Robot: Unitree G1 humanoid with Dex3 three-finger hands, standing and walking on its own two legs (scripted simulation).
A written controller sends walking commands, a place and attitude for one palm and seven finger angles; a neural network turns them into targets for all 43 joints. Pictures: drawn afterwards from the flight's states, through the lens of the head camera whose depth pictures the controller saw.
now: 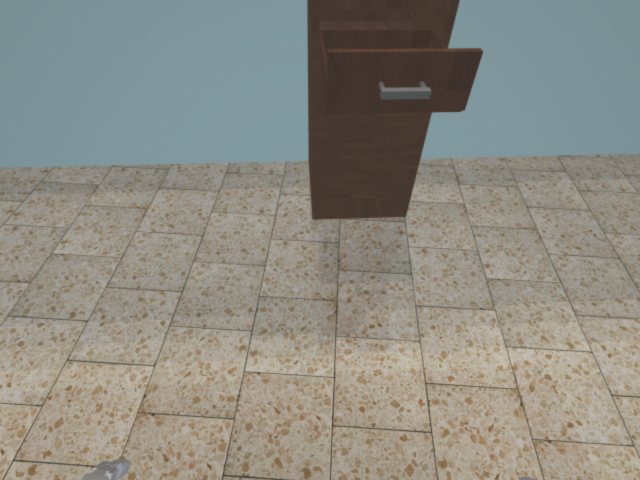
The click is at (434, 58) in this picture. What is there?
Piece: drawer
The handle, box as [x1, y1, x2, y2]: [379, 81, 431, 99]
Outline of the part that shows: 431,91 429,87 425,86 423,81 420,81 419,87 385,88 383,83 379,82 381,99 429,98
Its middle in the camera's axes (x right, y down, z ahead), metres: +0.21 -0.38 +0.98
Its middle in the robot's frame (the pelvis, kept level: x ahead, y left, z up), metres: +1.01 -0.15 +0.02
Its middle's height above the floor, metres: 0.78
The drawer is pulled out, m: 0.30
